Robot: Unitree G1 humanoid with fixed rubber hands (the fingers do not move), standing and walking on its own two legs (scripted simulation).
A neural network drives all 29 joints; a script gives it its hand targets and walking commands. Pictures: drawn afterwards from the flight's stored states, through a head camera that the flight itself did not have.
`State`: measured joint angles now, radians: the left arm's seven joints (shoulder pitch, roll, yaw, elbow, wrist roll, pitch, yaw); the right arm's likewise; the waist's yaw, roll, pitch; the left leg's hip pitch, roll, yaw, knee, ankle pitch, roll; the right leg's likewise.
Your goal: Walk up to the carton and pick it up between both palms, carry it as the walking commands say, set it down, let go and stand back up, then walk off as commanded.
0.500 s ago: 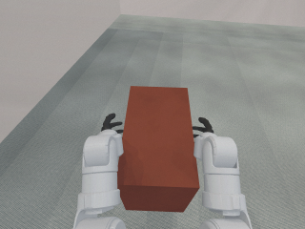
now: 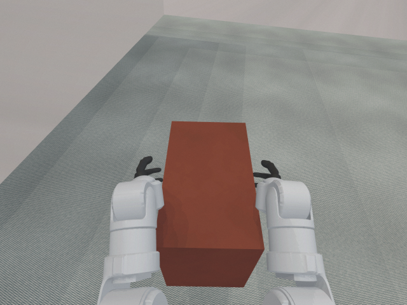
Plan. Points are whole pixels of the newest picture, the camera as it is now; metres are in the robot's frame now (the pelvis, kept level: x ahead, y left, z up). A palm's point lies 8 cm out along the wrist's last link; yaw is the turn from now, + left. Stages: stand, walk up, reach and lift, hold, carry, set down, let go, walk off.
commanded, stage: carry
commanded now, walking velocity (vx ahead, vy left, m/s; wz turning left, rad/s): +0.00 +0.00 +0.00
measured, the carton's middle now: (206, 202) +0.35 +0.01 +0.01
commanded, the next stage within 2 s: none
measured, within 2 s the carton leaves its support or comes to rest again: neither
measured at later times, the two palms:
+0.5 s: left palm (149, 202) +0.28 +0.12 +0.10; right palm (282, 207) +0.28 -0.13 +0.10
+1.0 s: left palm (168, 193) +0.30 +0.09 +0.10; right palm (295, 199) +0.30 -0.16 +0.10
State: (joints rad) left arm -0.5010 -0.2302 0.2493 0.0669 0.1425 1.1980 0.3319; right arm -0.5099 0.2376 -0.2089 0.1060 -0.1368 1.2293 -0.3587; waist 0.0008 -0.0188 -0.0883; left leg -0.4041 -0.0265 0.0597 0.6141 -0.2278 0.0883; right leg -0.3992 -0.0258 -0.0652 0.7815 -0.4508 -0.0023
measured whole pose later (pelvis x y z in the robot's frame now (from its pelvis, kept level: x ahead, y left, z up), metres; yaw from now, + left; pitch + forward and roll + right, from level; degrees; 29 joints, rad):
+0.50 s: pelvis -0.03 -0.01 +0.00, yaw +0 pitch +2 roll -1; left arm -0.48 -0.23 0.23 0.03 0.11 1.18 0.34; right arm -0.48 0.23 -0.17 0.04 -0.13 1.23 -0.36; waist 0.01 0.02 -0.08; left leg -0.44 -0.03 0.06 0.51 -0.12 0.07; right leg -0.32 0.00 -0.10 0.57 -0.29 -0.03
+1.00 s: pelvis -0.01 -0.04 +0.00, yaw +1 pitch +2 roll +0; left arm -0.49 -0.23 0.24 0.05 0.12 1.15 0.32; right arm -0.49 0.23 -0.17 0.04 -0.13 1.22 -0.38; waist 0.00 0.02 -0.07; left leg -0.42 -0.01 0.03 0.54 -0.16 0.03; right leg -0.29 0.03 -0.12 0.58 -0.33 -0.07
